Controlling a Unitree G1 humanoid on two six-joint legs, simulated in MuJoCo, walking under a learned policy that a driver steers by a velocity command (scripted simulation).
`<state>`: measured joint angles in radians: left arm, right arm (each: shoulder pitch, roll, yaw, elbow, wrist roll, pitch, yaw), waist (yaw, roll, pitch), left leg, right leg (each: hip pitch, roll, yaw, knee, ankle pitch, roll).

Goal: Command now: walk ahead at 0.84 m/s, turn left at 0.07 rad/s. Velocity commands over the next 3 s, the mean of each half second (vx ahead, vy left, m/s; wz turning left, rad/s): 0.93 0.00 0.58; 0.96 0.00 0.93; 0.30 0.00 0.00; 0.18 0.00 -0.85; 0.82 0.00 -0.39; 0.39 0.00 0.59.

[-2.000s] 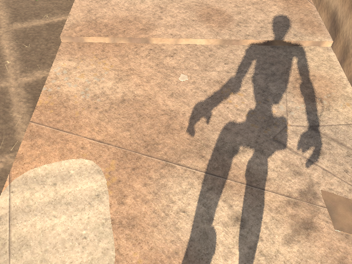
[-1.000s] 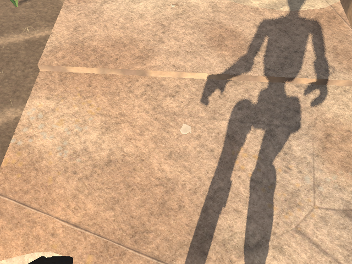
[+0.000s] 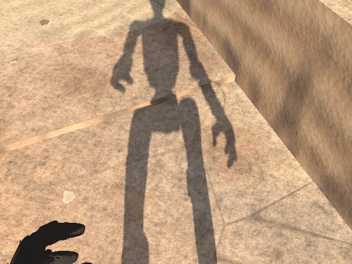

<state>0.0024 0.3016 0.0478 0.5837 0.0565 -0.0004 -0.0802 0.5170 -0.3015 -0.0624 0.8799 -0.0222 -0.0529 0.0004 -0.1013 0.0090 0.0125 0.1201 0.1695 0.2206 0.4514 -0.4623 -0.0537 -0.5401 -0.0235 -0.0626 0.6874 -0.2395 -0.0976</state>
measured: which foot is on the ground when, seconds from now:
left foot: down 0.00-0.00, up 0.02-0.46, down 0.48-0.86, up 0.88-1.00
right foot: down 0.00-0.44, up 0.46-0.86, down 0.88-1.00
